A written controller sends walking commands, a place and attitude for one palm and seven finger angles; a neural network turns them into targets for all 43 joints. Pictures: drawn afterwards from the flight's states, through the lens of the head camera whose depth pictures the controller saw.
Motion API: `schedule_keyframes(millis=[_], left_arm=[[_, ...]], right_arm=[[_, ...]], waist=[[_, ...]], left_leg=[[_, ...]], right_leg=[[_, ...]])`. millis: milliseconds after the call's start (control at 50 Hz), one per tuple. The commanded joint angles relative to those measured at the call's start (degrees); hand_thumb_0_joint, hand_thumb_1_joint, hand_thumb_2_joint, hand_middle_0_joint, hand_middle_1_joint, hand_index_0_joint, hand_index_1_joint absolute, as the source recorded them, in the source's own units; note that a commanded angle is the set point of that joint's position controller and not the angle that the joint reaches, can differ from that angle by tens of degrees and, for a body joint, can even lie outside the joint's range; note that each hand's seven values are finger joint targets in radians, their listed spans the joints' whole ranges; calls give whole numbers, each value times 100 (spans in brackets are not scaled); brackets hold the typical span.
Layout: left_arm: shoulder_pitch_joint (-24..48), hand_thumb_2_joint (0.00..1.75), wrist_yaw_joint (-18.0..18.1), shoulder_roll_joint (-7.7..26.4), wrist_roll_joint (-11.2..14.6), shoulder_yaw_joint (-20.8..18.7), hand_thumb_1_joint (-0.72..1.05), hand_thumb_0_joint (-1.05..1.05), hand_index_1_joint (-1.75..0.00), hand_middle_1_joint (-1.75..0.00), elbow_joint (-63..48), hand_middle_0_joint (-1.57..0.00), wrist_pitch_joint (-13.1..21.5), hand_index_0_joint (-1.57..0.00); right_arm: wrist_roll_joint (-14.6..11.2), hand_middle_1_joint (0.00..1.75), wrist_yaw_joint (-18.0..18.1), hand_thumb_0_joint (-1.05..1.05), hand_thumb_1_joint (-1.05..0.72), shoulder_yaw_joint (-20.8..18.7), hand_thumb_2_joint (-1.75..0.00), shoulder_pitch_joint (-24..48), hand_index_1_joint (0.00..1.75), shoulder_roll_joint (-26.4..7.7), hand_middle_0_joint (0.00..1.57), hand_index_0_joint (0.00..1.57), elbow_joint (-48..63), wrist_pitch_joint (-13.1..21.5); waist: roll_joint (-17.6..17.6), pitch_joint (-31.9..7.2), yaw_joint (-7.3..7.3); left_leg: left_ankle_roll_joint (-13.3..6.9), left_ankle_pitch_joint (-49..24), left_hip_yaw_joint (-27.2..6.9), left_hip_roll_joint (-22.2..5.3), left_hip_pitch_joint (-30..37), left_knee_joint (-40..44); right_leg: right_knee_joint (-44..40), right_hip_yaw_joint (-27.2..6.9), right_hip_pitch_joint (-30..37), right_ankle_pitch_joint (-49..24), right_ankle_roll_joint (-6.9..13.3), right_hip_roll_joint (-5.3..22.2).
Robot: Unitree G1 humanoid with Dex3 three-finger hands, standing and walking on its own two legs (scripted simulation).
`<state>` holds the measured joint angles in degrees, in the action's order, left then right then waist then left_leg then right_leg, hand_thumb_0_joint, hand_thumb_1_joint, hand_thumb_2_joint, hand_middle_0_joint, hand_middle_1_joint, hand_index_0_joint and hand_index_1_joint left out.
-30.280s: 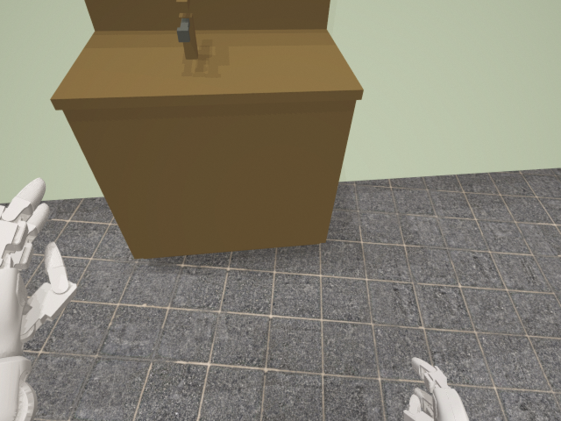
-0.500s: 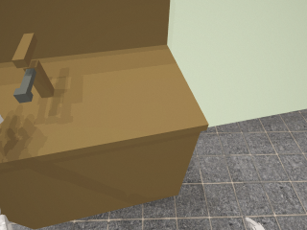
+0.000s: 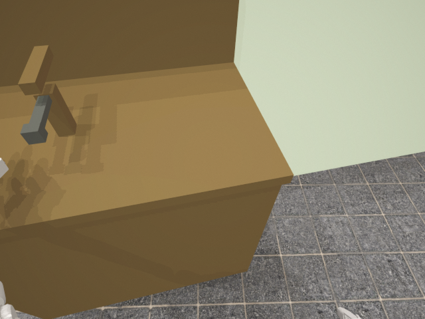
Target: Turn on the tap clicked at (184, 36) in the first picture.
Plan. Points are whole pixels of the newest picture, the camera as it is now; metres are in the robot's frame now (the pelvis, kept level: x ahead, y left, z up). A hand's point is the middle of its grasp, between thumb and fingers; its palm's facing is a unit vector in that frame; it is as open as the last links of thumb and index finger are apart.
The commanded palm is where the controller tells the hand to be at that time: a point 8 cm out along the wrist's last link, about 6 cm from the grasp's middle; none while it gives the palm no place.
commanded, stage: push the lever round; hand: left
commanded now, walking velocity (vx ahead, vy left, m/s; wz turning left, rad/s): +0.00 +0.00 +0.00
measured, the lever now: (34, 133) +0.39 +0.34 +0.15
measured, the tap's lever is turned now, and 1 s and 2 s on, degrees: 0 0 9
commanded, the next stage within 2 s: none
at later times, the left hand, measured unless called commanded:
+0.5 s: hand (23, 161) +0.34 +0.35 +0.13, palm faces +0.51 -0.85 -0.11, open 7.8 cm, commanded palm +0.29 +0.38 +0.13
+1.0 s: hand (40, 159) +0.34 +0.32 +0.13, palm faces +0.55 -0.83 -0.10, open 7.8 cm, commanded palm +0.30 +0.35 +0.13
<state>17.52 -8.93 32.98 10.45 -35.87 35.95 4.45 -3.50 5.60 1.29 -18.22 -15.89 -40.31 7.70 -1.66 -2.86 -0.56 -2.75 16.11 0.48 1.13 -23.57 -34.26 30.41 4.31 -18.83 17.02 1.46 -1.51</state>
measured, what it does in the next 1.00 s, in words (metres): stands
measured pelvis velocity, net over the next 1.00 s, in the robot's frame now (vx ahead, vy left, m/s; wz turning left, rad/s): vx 0.00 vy -0.03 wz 0.00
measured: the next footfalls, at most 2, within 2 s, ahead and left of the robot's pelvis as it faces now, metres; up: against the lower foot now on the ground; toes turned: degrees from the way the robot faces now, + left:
none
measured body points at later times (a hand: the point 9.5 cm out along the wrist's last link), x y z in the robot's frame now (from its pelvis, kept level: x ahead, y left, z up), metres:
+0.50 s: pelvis +0.01 -0.01 +0.00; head +0.03 -0.02 +0.45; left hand +0.30 +0.39 +0.14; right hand +0.12 -0.28 -0.10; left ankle +0.01 +0.08 -0.73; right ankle -0.02 -0.10 -0.73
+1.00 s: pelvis +0.00 -0.03 +0.00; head +0.01 -0.04 +0.45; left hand +0.31 +0.36 +0.14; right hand +0.11 -0.29 -0.11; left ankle +0.01 +0.08 -0.73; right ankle -0.02 -0.11 -0.73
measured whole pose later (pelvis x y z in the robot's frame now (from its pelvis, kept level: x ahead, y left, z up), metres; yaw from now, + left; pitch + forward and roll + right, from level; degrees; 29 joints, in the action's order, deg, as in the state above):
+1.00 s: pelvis +0.00 -0.03 +0.00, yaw +0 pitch +4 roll -1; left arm 18.1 0.6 27.0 9.9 -30.8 31.6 1.3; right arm -4.1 5.3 0.8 -16.5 -16.3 -40.5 5.9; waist -2.6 -2.9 -0.4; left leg -0.8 15.7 -0.2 -0.1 -22.2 -33.8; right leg 31.4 4.8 -18.2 17.5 3.5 -2.8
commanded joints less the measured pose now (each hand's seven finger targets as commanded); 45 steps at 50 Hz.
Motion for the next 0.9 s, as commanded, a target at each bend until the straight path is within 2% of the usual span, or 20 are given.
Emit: schedule_keyframes(millis=[0,60,100,120,140,240,360,400,440,460,500,540,600,640,700,720,760,800,820,880], left_arm=[[1668,90,24,2128,60,-260,90,0,-15,-15,-1128,-15,267,-15],[1914,90,22,1869,91,15,90,0,-15,-15,-1259,-15,228,-15],[1899,90,111,2053,33,-138,90,0,-15,-15,-1260,-15,226,-15],[1947,90,129,1947,31,-58,90,0,-15,-15,-1299,-15,243,-15],[1723,90,144,2078,35,-231,90,0,-15,-15,-1309,-15,240,-15],[1623,90,227,1861,29,-105,90,0,-15,-15,-1653,-15,263,-15],[1541,90,324,1752,79,-87,90,0,-15,-15,-1764,-15,103,-15],[1410,90,401,1796,46,-181,90,0,-15,-15,-1920,-15,104,-15],[1362,90,422,1754,59,-152,90,0,-15,-15,-1967,-15,95,-15],[1354,90,407,1608,88,-46,90,0,-15,-15,-2001,-15,83,-15],[1222,90,456,1785,70,-246,90,0,-15,-15,-1950,-15,110,-15],[1419,90,418,1528,95,46,90,0,-15,-15,-1933,-15,62,-15],[1677,90,472,1726,41,-42,90,0,-15,-15,-1783,-15,66,-15],[1881,90,482,1547,44,163,90,0,-15,-15,-1840,-15,102,-15],[1834,90,542,1700,-1,32,90,0,-15,-15,-1800,-15,191,-15],[1800,90,533,1580,19,122,90,0,-15,-15,-1691,-15,186,-15],[1633,90,557,1612,65,34,90,0,-15,-15,-1644,-15,168,-15],[1615,90,666,1697,39,-83,90,0,-15,-15,-1518,-15,104,-15],[1663,90,700,1494,36,86,90,0,-15,-15,-1470,-15,68,-15],[1827,90,846,1400,-7,193,90,0,-15,-15,-1687,-15,72,-15]], right_arm=[[-28,30,145,0,-90,-344,-90,60,30,-960,20,20,615,246],[-31,30,136,0,-90,-358,-90,87,30,-953,20,20,683,266],[-30,30,134,0,-90,-341,-90,82,30,-953,20,20,639,239],[-15,30,117,0,-90,-355,-90,62,30,-945,20,20,665,236],[-6,30,102,0,-90,-384,-90,42,30,-949,20,20,678,225],[-9,30,59,0,-90,-383,-90,101,30,-893,20,20,725,189],[-37,30,70,0,-90,-372,-90,202,30,-882,20,20,746,154],[-26,30,76,0,-90,-373,-90,232,30,-859,20,20,744,147],[-18,30,66,0,-90,-384,-90,223,30,-856,20,20,749,144],[-26,30,61,0,-90,-382,-90,248,30,-847,20,20,767,148],[-26,30,72,0,-90,-376,-90,256,30,-846,20,20,703,127],[-51,30,70,0,-90,-362,-90,276,30,-844,20,20,720,125],[-68,30,110,0,-90,-335,-90,312,30,-849,20,20,651,115],[-52,30,111,0,-90,-353,-90,293,30,-852,20,20,680,145],[-43,30,110,0,-90,-340,-90,288,30,-840,20,20,639,127],[-47,30,99,0,-90,-346,-90,275,30,-838,20,20,653,132],[-54,30,81,0,-90,-351,-90,288,30,-840,20,20,693,124],[-79,30,77,0,-90,-333,-90,321,30,-833,20,20,664,89],[-70,30,70,0,-90,-327,-90,337,30,-816,20,20,702,90],[-64,30,54,0,-90,-342,-90,371,30,-810,20,20,727,94]], waist=[[-563,-1019,-38],[-559,-1232,-61],[-548,-1211,-33],[-510,-1310,-58],[-506,-1461,20],[-673,-1484,46],[-450,-1290,12],[-546,-1355,90],[-466,-1395,65],[-455,-1352,37],[-431,-1289,84],[-425,-1160,-24],[-524,-1023,-48],[-399,-1157,-96],[-482,-1287,-24],[-382,-1297,-62],[-260,-1360,21],[-310,-1182,22],[-272,-1094,-3],[-364,-1175,-9]], left_leg=[[147,-1220,-634,-189,1220,519],[158,-1297,-615,-161,1313,490],[161,-1376,-609,-173,1301,468],[160,-1532,-580,-155,1345,432],[160,-1700,-535,-150,1365,401],[200,-2053,-539,-170,1506,374],[145,-1831,-451,-140,1295,417],[132,-1881,-437,-144,1313,406],[126,-1958,-403,-131,1295,399],[107,-1914,-373,-123,1301,383],[84,-1878,-345,-128,1233,374],[77,-1669,-341,-109,1168,395],[52,-1257,-332,-106,1041,423],[34,-1225,-324,-82,1084,408],[31,-1270,-304,-84,1071,377],[25,-1267,-292,-78,1049,366],[24,-1295,-270,-61,939,370],[15,-1141,-254,-68,826,367],[19,-1087,-246,-58,771,379],[13,-1043,-240,-50,836,374]], right_leg=[[-359,-163,-237,-868,20,-44],[-337,-176,-215,-927,11,-35],[-342,-176,-148,-989,21,-30],[-318,-185,-115,-1112,16,-30],[-310,-194,1,-1237,16,-34],[-279,-188,57,-1401,20,-43],[-315,-195,165,-1460,-2,-26],[-305,-206,261,-1506,6,-21],[-289,-216,335,-1650,-2,-22],[-303,-232,292,-1657,-17,-20],[-308,-241,368,-1696,-14,-12],[-331,-254,231,-1573,-29,-11],[-380,-286,157,-1263,-21,10],[-383,-316,166,-1276,-32,6],[-352,-344,302,-1364,-26,26],[-351,-356,297,-1408,-43,27],[-326,-363,449,-1531,-56,37],[-355,-373,393,-1407,-64,54],[-355,-377,352,-1385,-79,61],[-372,-402,322,-1315,-75,56]])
